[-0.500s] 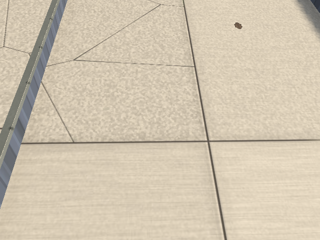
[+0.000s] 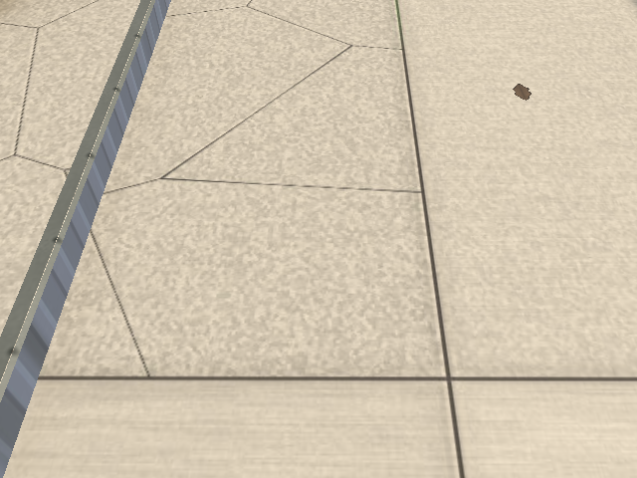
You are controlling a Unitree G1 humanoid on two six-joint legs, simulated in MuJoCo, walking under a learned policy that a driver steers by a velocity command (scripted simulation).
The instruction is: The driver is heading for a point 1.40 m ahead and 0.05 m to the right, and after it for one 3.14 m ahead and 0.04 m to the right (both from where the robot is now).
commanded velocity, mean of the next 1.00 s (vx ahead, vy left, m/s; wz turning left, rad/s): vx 0.50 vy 0.00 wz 0.00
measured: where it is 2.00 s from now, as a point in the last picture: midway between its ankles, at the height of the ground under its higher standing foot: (338, 269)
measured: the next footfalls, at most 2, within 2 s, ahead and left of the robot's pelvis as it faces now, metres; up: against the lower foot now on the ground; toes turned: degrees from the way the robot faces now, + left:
left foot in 0.24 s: +0.30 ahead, +0.12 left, +0.00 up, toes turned +4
right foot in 0.78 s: +0.60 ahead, -0.06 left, +0.00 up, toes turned -5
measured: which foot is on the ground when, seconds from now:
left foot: up 0.00-0.22, down 0.24-0.80, up 0.82-1.00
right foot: down 0.00-0.26, up 0.28-0.76, down 0.78-1.00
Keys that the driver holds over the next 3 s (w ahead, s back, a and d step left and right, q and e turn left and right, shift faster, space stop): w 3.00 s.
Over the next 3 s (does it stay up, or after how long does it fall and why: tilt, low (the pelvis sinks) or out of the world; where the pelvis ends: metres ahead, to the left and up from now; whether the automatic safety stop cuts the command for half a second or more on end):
stays up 1.62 0.02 -0.02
